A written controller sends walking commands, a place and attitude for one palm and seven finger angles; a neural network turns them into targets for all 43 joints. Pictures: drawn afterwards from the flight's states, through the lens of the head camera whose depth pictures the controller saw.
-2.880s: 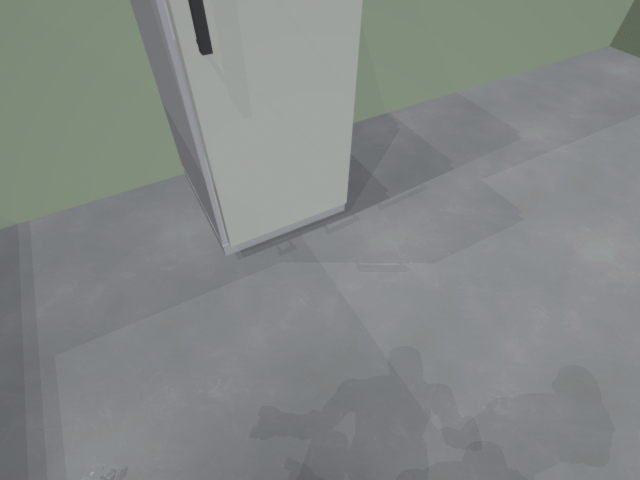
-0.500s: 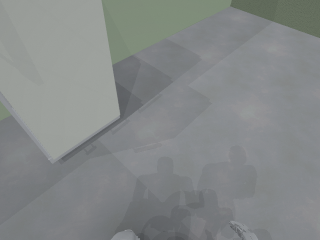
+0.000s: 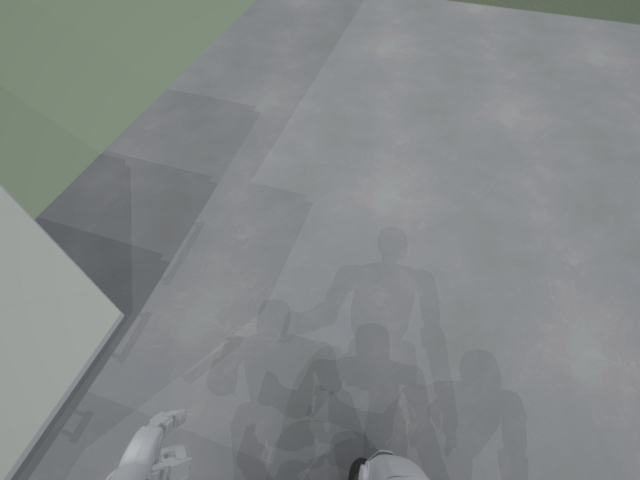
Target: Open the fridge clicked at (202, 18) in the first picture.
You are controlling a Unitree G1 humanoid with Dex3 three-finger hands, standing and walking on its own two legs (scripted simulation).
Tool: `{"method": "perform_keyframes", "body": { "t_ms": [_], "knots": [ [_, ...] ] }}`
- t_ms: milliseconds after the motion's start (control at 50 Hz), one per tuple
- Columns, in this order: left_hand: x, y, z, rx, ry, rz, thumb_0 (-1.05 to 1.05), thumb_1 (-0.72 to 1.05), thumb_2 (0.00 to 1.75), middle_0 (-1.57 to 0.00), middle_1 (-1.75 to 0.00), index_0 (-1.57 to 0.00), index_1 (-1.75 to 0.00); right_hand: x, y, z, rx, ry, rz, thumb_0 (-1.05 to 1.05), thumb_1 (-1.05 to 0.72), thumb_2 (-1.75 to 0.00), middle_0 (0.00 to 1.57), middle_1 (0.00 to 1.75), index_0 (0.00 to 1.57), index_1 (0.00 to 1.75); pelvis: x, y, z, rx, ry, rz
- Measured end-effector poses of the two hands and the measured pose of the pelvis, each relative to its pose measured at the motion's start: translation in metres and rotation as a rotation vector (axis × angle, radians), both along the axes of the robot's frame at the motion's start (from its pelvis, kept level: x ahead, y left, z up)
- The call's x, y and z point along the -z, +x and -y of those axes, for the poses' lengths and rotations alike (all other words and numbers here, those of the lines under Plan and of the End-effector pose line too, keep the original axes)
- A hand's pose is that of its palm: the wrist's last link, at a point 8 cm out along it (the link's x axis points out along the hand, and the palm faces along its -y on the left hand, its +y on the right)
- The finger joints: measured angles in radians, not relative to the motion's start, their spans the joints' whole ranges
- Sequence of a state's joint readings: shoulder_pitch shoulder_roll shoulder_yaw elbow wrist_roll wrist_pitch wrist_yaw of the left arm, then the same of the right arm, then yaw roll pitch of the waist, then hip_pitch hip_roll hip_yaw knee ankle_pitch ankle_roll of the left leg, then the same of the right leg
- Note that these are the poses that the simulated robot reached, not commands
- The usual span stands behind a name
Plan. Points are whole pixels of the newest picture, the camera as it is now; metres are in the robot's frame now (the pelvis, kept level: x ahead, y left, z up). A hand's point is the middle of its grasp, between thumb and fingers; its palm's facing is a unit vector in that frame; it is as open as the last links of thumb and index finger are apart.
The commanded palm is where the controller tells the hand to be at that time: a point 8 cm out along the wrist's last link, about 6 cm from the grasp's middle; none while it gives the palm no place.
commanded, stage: turn to face it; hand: left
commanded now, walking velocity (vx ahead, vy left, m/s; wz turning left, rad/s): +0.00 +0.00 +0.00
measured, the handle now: out of the picture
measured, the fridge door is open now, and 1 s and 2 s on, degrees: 0 0 0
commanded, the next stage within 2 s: none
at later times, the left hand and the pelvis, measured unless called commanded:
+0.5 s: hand out of the picture +0.14 +0.22 -0.17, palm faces +0.17 -0.97 -0.17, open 7.3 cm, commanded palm none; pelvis +0.09 +0.03 +0.01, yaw +8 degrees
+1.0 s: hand out of the picture +0.12 +0.20 -0.13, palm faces +0.41 -0.87 -0.29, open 7.4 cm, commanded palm none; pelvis +0.10 -0.03 +0.02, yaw +25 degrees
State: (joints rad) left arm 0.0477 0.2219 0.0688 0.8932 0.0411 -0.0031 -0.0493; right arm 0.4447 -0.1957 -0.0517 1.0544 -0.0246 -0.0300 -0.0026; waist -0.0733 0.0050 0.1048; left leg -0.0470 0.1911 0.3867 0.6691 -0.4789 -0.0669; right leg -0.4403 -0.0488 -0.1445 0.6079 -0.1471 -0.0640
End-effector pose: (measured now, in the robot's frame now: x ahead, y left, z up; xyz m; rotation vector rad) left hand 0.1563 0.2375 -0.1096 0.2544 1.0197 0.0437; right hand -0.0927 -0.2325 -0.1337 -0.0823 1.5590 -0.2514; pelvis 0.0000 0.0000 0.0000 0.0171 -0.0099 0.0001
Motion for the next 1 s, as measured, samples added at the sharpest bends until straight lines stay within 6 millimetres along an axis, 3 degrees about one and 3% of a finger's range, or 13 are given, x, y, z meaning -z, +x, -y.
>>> {"method": "perform_keyframes", "body": {
  "t_ms": [40, 80, 180, 280, 380, 460, 580, 680, 780, 900, 1000],
  "knots": [
    [0.002, 0.021, 0.011, 0.012, 0.000, 0.032, 0.00, 0.91, 0.90, -0.20, -0.30, -0.20, -0.30, 0.007, 0.015, 0.003, 0.017, 0.009, -0.010, 0.01, -0.91, -0.90, 0.20, 0.30, 0.19, 0.30, 0.004, 0.012, 0.006, 0.016, 0.000, 0.009],
    [0.000, 0.028, 0.018, 0.015, 0.002, 0.026, 0.00, 0.91, 0.90, -0.20, -0.30, -0.20, -0.30, 0.009, 0.042, 0.007, 0.021, 0.003, 0.028, 0.01, -0.91, -0.90, 0.20, 0.30, 0.19, 0.30, 0.001, 0.022, 0.008, 0.031, -0.003, 0.021],
    [-0.003, 0.022, 0.027, 0.011, 0.005, -0.061, 0.00, 0.90, 0.90, -0.20, -0.30, -0.20, -0.30, 0.002, 0.125, 0.009, -0.002, -0.009, 0.202, 0.01, -0.91, -0.90, 0.20, 0.30, 0.19, 0.30, -0.012, 0.045, 0.007, 0.042, -0.015, 0.020],
    [-0.001, 0.022, 0.020, -0.075, -0.030, -0.064, -0.01, 0.92, 0.90, -0.21, -0.30, -0.21, -0.30, -0.007, 0.179, -0.005, -0.069, 0.001, 0.270, 0.01, -0.92, -0.90, 0.20, 0.30, 0.19, 0.30, -0.016, 0.067, 0.001, -0.011, -0.039, 0.024],
    [0.017, 0.010, -0.002, -0.193, -0.078, -0.068, 0.00, 0.92, 0.90, -0.21, -0.30, -0.21, -0.30, -0.013, 0.215, -0.015, -0.173, -0.024, 0.249, 0.01, -0.94, -0.90, 0.20, 0.30, 0.19, 0.30, -0.010, 0.085, -0.014, -0.088, -0.062, 0.027],
    [0.033, -0.015, -0.025, -0.277, -0.082, -0.144, 0.00, 0.91, 0.90, -0.21, -0.30, -0.20, -0.30, -0.016, 0.240, -0.025, -0.243, -0.047, 0.257, 0.01, -0.93, -0.90, 0.20, 0.30, 0.19, 0.30, -0.005, 0.092, -0.026, -0.127, -0.056, 0.011],
    [0.021, -0.053, -0.048, -0.345, -0.044, -0.258, 0.01, 0.91, 0.90, -0.20, -0.30, -0.20, -0.30, -0.032, 0.267, -0.034, -0.294, -0.054, 0.276, 0.01, -0.91, -0.90, 0.20, 0.30, 0.20, 0.30, -0.019, 0.097, -0.033, -0.164, -0.054, -0.012],
    [0.010, -0.066, -0.057, -0.405, -0.015, -0.268, 0.01, 0.91, 0.90, -0.20, -0.30, -0.20, -0.30, -0.036, 0.290, -0.032, -0.342, -0.047, 0.287, 0.01, -0.91, -0.90, 0.20, 0.30, 0.20, 0.30, -0.025, 0.100, -0.029, -0.215, -0.060, -0.019],
    [0.002, -0.059, -0.051, -0.446, 0.005, -0.214, 0.01, 0.91, 0.90, -0.20, -0.30, -0.20, -0.30, -0.033, 0.311, -0.019, -0.391, -0.036, 0.296, 0.01, -0.91, -0.90, 0.20, 0.30, 0.20, 0.30, -0.024, 0.102, -0.016, -0.274, -0.057, -0.020],
    [-0.007, -0.046, -0.026, -0.488, 0.036, -0.097, 0.01, 0.90, 0.90, -0.20, -0.30, -0.20, -0.30, -0.017, 0.340, 0.006, -0.454, -0.005, 0.318, 0.01, -0.91, -0.90, 0.20, 0.30, 0.20, 0.30, -0.014, 0.103, 0.012, -0.360, -0.029, -0.022],
    [-0.018, -0.063, 0.000, -0.543, 0.049, -0.075, 0.01, 0.90, 0.90, -0.21, -0.30, -0.20, -0.30, -0.013, 0.368, 0.016, -0.523, 0.016, 0.329, 0.01, -0.91, -0.90, 0.20, 0.30, 0.20, 0.30, -0.016, 0.104, 0.027, -0.436, -0.012, -0.005]
  ]
}}
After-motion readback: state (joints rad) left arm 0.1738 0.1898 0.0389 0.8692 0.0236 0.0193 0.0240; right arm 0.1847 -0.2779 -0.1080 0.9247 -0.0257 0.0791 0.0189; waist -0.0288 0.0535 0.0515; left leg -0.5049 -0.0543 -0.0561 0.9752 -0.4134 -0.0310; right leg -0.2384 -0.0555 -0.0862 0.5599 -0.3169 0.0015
